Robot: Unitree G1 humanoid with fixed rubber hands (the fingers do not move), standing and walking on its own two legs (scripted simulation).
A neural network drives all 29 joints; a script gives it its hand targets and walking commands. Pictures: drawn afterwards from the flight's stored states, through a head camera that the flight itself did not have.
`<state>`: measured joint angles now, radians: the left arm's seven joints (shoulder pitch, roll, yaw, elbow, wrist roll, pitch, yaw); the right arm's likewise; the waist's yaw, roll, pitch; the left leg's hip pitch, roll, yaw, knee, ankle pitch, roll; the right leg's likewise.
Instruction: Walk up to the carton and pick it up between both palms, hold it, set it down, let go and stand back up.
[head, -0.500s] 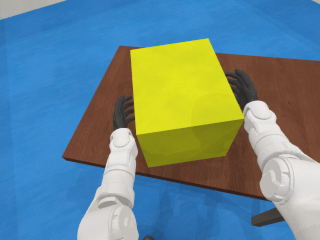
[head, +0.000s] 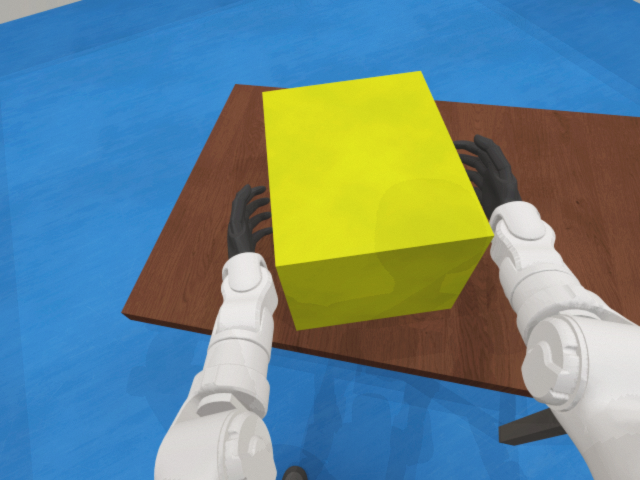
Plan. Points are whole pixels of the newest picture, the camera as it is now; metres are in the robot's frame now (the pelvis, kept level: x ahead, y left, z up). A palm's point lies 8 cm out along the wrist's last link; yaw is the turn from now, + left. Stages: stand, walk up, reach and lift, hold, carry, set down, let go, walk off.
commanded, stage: reach and lift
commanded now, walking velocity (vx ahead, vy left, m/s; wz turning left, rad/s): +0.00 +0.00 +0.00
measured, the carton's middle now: (358, 201) +0.50 +0.07 +0.00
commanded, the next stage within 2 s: none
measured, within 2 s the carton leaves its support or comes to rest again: leaves its support in 0.60 s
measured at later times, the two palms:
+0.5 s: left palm (244, 252) +0.37 +0.20 +0.03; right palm (503, 204) +0.47 -0.11 +0.07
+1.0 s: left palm (221, 233) +0.35 +0.21 +0.09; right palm (523, 194) +0.43 -0.10 +0.14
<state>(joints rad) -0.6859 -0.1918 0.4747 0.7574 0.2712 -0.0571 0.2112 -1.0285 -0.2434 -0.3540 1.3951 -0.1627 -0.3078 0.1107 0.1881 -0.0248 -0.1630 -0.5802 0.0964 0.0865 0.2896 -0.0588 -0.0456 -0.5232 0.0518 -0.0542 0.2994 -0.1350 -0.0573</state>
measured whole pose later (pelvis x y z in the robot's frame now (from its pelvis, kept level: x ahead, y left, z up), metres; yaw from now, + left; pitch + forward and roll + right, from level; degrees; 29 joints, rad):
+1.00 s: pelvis -0.02 +0.01 +0.01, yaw +2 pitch +9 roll -1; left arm -0.66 -0.10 0.36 0.66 0.27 0.15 0.18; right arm -0.93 -0.17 -0.26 1.20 -0.08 -0.15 0.03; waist 0.07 -0.06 -0.12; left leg -0.37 0.07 0.06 0.25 -0.04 -0.03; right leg -0.29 0.03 -0.09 0.25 -0.12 -0.04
